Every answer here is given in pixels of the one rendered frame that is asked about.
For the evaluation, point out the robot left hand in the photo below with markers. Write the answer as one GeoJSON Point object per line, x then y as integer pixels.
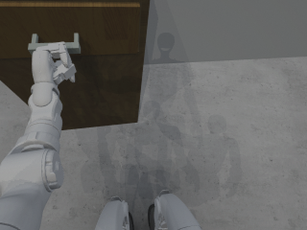
{"type": "Point", "coordinates": [44, 69]}

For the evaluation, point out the robot right shin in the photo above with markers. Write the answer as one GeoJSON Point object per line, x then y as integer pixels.
{"type": "Point", "coordinates": [157, 224]}

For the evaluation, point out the cabinet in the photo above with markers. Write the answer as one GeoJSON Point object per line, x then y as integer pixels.
{"type": "Point", "coordinates": [107, 88]}

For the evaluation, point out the robot left forearm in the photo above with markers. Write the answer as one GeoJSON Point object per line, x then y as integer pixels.
{"type": "Point", "coordinates": [44, 128]}

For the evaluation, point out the right robot thigh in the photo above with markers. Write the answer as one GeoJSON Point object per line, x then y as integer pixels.
{"type": "Point", "coordinates": [175, 213]}

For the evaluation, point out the robot left upper arm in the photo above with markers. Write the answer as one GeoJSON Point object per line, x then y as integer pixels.
{"type": "Point", "coordinates": [27, 180]}

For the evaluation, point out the drawer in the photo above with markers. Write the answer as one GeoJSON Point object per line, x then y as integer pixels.
{"type": "Point", "coordinates": [104, 28]}

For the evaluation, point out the handle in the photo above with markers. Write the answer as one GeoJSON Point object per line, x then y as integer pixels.
{"type": "Point", "coordinates": [72, 47]}

